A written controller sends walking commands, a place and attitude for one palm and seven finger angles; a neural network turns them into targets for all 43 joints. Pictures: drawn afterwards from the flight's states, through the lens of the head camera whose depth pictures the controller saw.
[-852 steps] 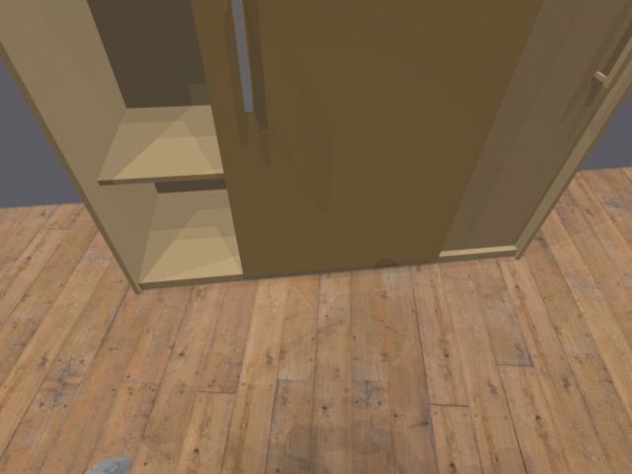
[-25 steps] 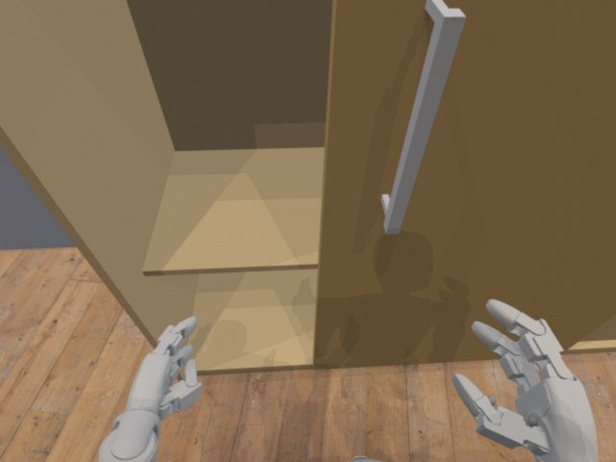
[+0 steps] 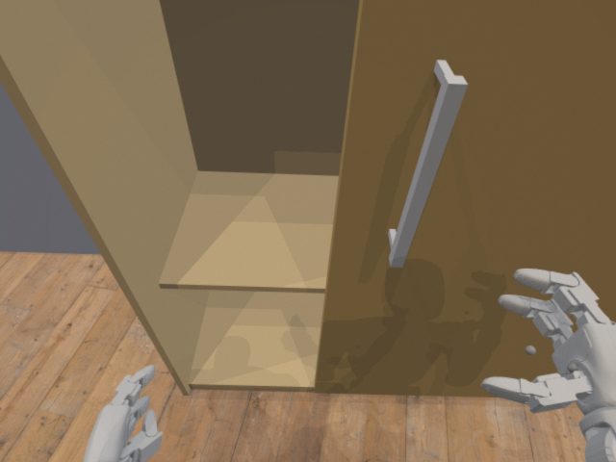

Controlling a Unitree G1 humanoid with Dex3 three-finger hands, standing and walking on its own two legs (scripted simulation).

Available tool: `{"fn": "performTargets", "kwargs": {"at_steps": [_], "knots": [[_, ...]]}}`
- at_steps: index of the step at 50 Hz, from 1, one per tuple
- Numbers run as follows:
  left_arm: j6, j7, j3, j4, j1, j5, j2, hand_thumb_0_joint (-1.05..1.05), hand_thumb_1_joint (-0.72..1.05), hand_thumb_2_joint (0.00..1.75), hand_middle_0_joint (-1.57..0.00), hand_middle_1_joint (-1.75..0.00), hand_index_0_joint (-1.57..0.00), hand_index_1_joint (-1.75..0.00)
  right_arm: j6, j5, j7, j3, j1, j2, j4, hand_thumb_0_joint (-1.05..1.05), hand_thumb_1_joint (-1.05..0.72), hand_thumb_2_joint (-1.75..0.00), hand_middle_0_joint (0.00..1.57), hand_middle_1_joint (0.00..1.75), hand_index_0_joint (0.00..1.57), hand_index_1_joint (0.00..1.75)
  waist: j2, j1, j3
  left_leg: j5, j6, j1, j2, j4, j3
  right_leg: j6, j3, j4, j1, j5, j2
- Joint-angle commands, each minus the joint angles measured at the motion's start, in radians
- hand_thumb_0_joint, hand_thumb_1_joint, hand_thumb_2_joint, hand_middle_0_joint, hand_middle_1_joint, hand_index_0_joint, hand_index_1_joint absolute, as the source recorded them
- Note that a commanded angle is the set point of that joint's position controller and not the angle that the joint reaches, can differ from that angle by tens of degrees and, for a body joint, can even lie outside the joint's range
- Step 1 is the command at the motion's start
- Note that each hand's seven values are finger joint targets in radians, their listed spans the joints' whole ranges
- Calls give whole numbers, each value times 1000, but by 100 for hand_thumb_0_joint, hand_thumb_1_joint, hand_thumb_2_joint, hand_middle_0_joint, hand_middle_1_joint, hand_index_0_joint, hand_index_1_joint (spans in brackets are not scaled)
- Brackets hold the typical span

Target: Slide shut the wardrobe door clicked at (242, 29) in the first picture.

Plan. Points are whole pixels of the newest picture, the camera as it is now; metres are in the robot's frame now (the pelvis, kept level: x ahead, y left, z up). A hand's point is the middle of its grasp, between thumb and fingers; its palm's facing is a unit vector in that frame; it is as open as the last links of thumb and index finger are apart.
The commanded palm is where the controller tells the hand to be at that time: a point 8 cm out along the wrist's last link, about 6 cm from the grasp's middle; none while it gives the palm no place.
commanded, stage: raise the hand with hooked fingers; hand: right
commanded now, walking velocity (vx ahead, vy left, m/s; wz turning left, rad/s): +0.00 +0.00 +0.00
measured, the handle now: (415, 180) +0.44 -0.11 +0.17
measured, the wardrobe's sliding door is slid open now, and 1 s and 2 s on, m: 0.39 0.39 0.39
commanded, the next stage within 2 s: move the hooked fingers beside the handle in 0.98 s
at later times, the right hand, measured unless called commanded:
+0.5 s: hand out of the picture +0.26 -0.27 +0.20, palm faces +0.09 +0.99 -0.13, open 13.9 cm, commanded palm +0.22 -0.31 +0.20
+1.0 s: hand (603, 274) +0.27 -0.26 +0.20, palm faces +0.07 +0.99 -0.11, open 14.0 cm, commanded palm +0.23 -0.30 +0.20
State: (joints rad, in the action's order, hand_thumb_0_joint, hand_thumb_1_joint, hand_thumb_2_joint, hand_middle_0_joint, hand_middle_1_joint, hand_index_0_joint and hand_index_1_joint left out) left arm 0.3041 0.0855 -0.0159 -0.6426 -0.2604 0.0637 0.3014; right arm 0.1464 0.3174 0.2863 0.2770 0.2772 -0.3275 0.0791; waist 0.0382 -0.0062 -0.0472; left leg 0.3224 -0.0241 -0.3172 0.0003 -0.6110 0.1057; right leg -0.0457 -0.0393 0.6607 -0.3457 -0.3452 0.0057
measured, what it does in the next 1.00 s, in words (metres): stands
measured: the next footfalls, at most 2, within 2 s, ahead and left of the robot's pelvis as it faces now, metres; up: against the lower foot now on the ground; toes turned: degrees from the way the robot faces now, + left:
none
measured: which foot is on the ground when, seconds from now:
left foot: down 0.00-1.00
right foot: down 0.00-1.00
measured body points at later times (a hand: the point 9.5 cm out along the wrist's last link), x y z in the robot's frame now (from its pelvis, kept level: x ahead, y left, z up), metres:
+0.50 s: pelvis -0.01 +0.01 +0.02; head -0.03 +0.03 +0.46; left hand +0.19 +0.23 -0.06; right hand +0.25 -0.33 +0.21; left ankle +0.00 +0.10 -0.72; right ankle +0.00 -0.09 -0.72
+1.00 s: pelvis -0.01 +0.02 +0.01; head -0.03 +0.05 +0.46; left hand +0.18 +0.26 -0.06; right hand +0.26 -0.31 +0.21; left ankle +0.00 +0.10 -0.72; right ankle +0.00 -0.09 -0.72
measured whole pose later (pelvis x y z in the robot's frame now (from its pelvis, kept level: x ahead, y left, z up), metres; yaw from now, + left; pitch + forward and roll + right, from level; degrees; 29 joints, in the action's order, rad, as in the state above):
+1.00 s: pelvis -0.01 +0.02 +0.01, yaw +0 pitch -3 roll +0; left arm 0.27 0.10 -0.07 -0.66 -0.20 0.08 0.29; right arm -0.09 0.34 0.46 0.48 -0.11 -0.48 -0.18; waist 0.07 -0.04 -0.01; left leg 0.24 -0.05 -0.17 0.02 -0.45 0.11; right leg -0.02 -0.03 0.48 -0.19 -0.25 0.00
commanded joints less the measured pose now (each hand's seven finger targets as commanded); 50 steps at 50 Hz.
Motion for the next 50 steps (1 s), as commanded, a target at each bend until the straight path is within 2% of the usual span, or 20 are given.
{"fn": "performTargets", "kwargs": {"at_steps": [1, 3, 5, 7, 8, 9, 16, 19, 24, 26, 28, 30, 33, 35, 38, 40, 43, 46, 48, 50], "knots": [[77, 5, 19, 153, 128, -2, 93, 0, 90, 90, -20, -30, -20, -30, 32, 30, 7, 141, -233, -213, 210, 0, 43, -33, 29, 115, 29, 115, 57, -26, -128, -220, 0, 72, 5, 116, -24, 20, 96, -165, 142, 272, -21], [75, 9, 12, 145, 135, -1, 99, 0, 90, 90, -20, -30, -20, -30, 3, 32, 23, 157, -284, -235, 163, 0, 48, -31, 30, 118, 30, 118, 66, -31, -93, -212, -4, 82, 8, 140, -27, 20, 99, -185, 144, 259, -19], [72, 14, 9, 142, 144, 3, 98, 0, 90, 90, -20, -30, -20, -30, -27, 42, 45, 172, -333, -250, 126, 0, 50, -30, 30, 120, 30, 120, 37, -29, -84, -215, -3, 95, 9, 160, -30, 18, 98, -204, 156, 245, -18], [67, 17, 3, 145, 151, 5, 99, 0, 90, 90, -20, -30, -20, -30, -57, 40, 66, 175, -382, -263, 112, 0, 50, -30, 30, 120, 30, 120, 38, -30, -91, -234, -4, 110, 10, 168, -28, 17, 100, -217, 177, 265, -16], [63, 16, -2, 141, 152, 4, 100, 0, 90, 90, -20, -30, -20, -30, -70, 38, 76, 186, -406, -281, 92, 0, 50, -30, 30, 120, 30, 120, 63, -33, -83, -229, -5, 114, 11, 183, -35, 15, 95, -219, 177, 257, -13], [60, 17, -5, 142, 156, 6, 97, 0, 90, 90, -20, -30, -20, -30, -80, 44, 84, 192, -440, -287, 87, 0, 50, -30, 30, 120, 30, 120, 39, -28, -80, -228, -5, 121, 11, 189, -31, 15, 102, -230, 179, 252, -12], [42, 19, -19, 142, 176, 6, 95, 0, 90, 90, -20, -30, -20, -30, -127, 52, 138, 260, -577, -380, 26, 0, 50, -30, 30, 120, 30, 120, 33, -35, -119, -256, -7, 155, 12, 224, -40, 9, 101, -251, 224, 270, -5], [30, 20, -25, 137, 187, 11, 98, 0, 90, 90, -20, -30, -20, -30, -153, 52, 157, 260, -653, -401, -36, 0, 50, -30, 30, 120, 30, 120, 29, -26, -70, -197, -6, 134, 10, 250, -46, 7, 103, -267, 205, 209, -4], [25, 20, -27, 147, 199, 15, 101, 0, 90, 90, -20, -30, -20, -30, -172, 48, 178, 305, -743, -481, -46, 0, 50, -30, 30, 120, 30, 120, 73, -33, -131, -194, -8, 172, 0, 262, -63, 6, 99, -267, 230, 214, 2], [24, 16, -24, 149, 192, 17, 103, 0, 90, 90, -20, -30, -20, -30, -183, 56, 193, 286, -681, -440, -103, 0, 50, -30, 30, 120, 30, 120, 14, -35, -124, -226, -6, 169, 0, 252, -57, 5, 98, -263, 224, 234, 0], [19, 6, -20, 148, 190, 18, 109, 0, 90, 90, -20, -30, -20, -30, -197, 62, 208, 281, -625, -424, -148, 0, 50, -30, 30, 120, 30, 120, 4, -41, -112, -238, -4, 169, -7, 248, -72, 6, 86, -248, 198, 237, -1], [18, 2, -15, 152, 193, 22, 114, 0, 90, 90, -20, -30, -20, -30, -200, 65, 211, 280, -637, -426, -124, 0, 50, -30, 30, 120, 30, 120, -7, -38, -110, -237, 0, 156, -10, 242, -71, 5, 83, -244, 194, 232, -2], [22, -1, -12, 160, 203, 18, 108, 0, 90, 90, -20, -30, -20, -30, -184, 59, 188, 312, -668, -465, -33, 0, 50, -30, 30, 120, 30, 120, 45, -46, -137, -235, -2, 169, -11, 241, -78, 5, 77, -236, 209, 248, -1], [27, 3, -10, 162, 197, 15, 106, 0, 90, 90, -20, -30, -20, -30, -168, 56, 168, 335, -685, -483, 0, 0, 50, -30, 30, 120, 30, 120, 30, -45, -157, -229, 1, 178, -8, 241, -71, 2, 79, -244, 219, 247, 1], [32, 8, -12, 151, 196, 11, 102, 0, 90, 90, -20, -30, -20, -30, -152, 48, 146, 357, -672, -498, 9, 0, 50, -30, 30, 120, 30, 120, 65, -50, -147, -238, -1, 187, -8, 247, -76, 3, 72, -247, 223, 257, 0], [32, 12, -10, 146, 193, 12, 103, 0, 90, 90, -20, -30, -20, -30, -160, 53, 146, 342, -668, -470, -41, 0, 50, -30, 30, 120, 30, 120, 40, -43, -113, -230, 4, 173, -11, 253, -84, 2, 71, -250, 205, 234, 0], [31, 14, -11, 144, 197, 16, 105, 0, 90, 90, -20, -30, -20, -30, -171, 44, 156, 307, -674, -449, -57, 0, 50, -30, 30, 120, 30, 120, 53, -38, -92, -208, 5, 164, -16, 260, -100, 4, 65, -244, 199, 215, -1], [30, 15, -11, 148, 196, 19, 105, 0, 90, 90, -20, -30, -20, -30, -181, 48, 167, 294, -679, -439, -59, 0, 50, -30, 30, 120, 30, 120, 42, -32, -116, -215, 8, 163, -17, 252, -98, 2, 69, -243, 209, 214, 0], [27, 14, -11, 145, 198, 16, 105, 0, 90, 90, -20, -30, -20, -30, -182, 53, 171, 309, -659, -447, -75, 0, 50, -30, 30, 120, 30, 120, -1, -34, -107, -211, 13, 167, -22, 258, -114, 3, 67, -227, 188, 214, -4], [29, 13, -10, 146, 203, 17, 105, 0, 90, 90, -20, -30, -20, -30, -175, 57, 171, 317, -673, -452, -53, 0, 50, -30, 30, 120, 30, 120, 16, -35, -134, -231, 14, 177, -26, 247, -116, 2, 69, -224, 198, 226, -2]]}}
